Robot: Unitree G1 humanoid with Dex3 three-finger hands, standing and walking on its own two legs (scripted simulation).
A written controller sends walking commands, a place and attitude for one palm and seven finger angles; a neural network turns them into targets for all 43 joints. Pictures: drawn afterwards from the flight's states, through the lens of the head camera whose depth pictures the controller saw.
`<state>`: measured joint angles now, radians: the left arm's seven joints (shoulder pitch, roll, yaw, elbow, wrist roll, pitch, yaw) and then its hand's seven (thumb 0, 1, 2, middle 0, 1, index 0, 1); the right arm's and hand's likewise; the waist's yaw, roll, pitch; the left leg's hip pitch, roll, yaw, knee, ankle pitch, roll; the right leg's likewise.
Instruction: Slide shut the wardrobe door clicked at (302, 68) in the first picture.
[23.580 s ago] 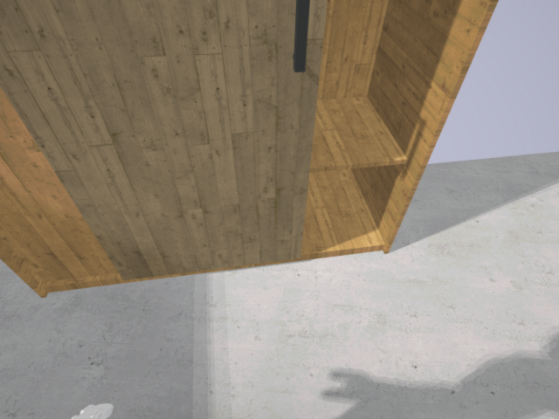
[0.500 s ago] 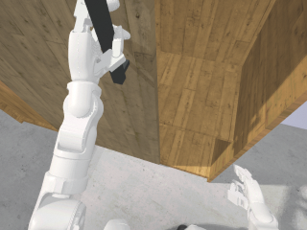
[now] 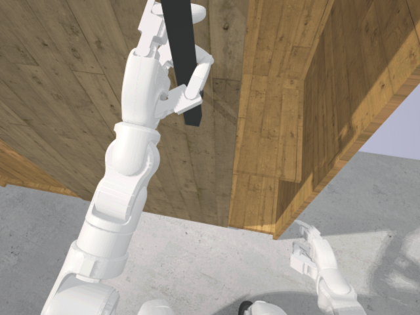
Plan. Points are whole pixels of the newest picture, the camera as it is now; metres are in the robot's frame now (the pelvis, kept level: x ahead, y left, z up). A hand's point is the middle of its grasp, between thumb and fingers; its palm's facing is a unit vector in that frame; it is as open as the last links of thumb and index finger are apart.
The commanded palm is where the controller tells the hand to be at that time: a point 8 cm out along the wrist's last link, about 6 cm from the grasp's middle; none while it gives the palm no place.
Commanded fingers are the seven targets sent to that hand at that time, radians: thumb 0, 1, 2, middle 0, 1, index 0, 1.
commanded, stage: step sideways, sliding the door along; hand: left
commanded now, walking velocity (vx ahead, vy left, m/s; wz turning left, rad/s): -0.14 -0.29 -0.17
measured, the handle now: (188, 48) +0.42 +0.06 +0.25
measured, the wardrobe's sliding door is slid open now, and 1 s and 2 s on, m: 0.21 0.17 0.03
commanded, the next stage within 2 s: none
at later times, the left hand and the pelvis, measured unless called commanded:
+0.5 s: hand (211, 84) +0.37 +0.03 +0.24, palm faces -0.05 -1.00 -0.05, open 6.4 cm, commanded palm +0.35 +0.04 +0.25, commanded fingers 0.00 0.90 0.90 -0.45 -1.40 -0.45 -1.40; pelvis -0.06 -0.04 -0.01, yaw -5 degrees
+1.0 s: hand (238, 86) +0.36 +0.00 +0.24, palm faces +0.10 -0.99 -0.10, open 6.4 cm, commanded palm +0.34 -0.02 +0.25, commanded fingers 0.00 0.90 0.90 -0.45 -1.40 -0.45 -1.40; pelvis -0.07 -0.12 -0.01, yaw -2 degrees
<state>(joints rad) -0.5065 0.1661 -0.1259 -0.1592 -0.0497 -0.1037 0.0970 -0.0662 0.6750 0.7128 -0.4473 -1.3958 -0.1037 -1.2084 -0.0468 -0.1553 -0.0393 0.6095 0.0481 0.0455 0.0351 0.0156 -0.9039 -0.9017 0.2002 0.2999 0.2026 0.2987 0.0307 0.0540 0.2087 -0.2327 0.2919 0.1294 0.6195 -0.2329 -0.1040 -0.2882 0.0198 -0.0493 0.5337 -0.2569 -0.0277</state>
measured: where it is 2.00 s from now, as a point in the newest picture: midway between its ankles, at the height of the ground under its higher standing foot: outside the picture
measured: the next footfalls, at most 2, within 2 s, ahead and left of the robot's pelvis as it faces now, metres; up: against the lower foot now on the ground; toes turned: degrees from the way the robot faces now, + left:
left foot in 0.10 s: +0.00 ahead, +0.22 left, +0.00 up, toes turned +9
left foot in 0.42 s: -0.03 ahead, +0.10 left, +0.00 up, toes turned +2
